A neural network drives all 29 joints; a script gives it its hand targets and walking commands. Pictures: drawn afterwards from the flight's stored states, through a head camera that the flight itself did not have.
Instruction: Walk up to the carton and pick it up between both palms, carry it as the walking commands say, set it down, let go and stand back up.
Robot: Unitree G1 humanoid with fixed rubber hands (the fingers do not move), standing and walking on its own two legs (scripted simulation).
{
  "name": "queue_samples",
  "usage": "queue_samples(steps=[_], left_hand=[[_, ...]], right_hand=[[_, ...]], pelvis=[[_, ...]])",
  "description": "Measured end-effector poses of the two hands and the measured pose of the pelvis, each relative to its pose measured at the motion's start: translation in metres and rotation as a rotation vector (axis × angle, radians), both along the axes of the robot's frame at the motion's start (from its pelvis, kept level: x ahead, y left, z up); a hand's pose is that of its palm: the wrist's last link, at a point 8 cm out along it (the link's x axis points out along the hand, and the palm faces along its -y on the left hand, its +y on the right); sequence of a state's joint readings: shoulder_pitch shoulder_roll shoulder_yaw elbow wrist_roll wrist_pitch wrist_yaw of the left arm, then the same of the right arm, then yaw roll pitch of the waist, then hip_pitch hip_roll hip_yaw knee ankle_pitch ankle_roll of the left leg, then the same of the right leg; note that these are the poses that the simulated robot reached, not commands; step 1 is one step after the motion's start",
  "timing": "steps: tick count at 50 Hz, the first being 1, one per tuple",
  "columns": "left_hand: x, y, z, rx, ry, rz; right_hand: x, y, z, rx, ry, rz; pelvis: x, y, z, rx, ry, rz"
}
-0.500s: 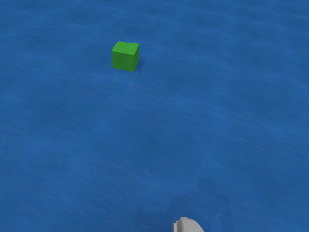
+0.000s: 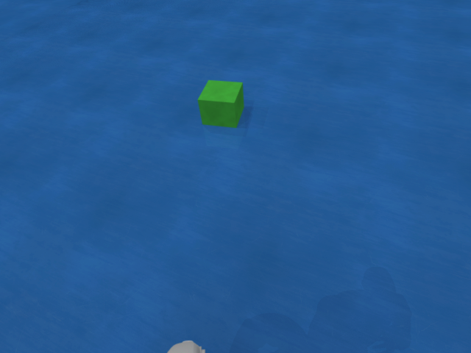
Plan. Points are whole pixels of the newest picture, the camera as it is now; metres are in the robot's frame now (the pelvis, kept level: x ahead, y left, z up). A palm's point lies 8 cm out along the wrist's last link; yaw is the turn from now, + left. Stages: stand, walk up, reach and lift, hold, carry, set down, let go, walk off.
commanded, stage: walk up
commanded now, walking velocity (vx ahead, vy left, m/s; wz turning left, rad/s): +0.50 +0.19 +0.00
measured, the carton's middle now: (222, 103) +1.74 +0.17 -0.68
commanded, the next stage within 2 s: none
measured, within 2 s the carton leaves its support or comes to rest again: neither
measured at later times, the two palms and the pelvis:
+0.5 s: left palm (88, 282) +0.31 +0.36 -0.15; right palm (328, 318) +0.22 -0.15 -0.12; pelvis +0.23 +0.11 +0.00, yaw +0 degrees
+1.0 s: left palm (129, 204) +0.50 +0.30 -0.12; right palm (324, 206) +0.50 -0.20 -0.16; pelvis +0.49 +0.04 -0.01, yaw +1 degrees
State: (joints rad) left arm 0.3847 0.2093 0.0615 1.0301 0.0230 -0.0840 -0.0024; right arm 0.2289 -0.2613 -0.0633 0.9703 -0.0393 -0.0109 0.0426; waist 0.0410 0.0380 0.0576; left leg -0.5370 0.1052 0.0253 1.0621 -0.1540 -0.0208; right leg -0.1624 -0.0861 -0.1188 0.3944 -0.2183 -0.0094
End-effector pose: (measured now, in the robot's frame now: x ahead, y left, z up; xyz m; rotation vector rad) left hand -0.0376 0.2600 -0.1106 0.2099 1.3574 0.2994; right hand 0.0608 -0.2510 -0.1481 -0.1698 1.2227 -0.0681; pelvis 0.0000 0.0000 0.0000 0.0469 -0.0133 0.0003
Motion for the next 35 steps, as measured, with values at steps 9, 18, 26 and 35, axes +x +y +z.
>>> queue_samples(steps=[9,18,26,35], left_hand=[[0.008,0.017,-0.005,-0.056,0.144,0.107],[0.168,0.086,-0.048,-0.104,0.043,-0.020],[0.363,0.095,-0.034,-0.146,-0.185,-0.161],[0.520,0.043,-0.024,-0.209,-0.310,-0.241]], right_hand=[[0.169,0.071,0.017,0.052,-0.163,0.123],[0.229,0.106,0.016,-0.070,-0.165,0.048],[0.152,0.103,0.034,-0.126,0.111,-0.141],[0.166,0.112,0.028,-0.077,0.276,-0.234]], pelvis=[[0.081,0.041,-0.002,-0.023,0.012,0.002],[0.172,0.097,-0.019,-0.053,0.025,-0.008],[0.243,0.105,0.000,-0.077,-0.003,0.004],[0.331,0.086,-0.003,-0.074,-0.002,0.003]])
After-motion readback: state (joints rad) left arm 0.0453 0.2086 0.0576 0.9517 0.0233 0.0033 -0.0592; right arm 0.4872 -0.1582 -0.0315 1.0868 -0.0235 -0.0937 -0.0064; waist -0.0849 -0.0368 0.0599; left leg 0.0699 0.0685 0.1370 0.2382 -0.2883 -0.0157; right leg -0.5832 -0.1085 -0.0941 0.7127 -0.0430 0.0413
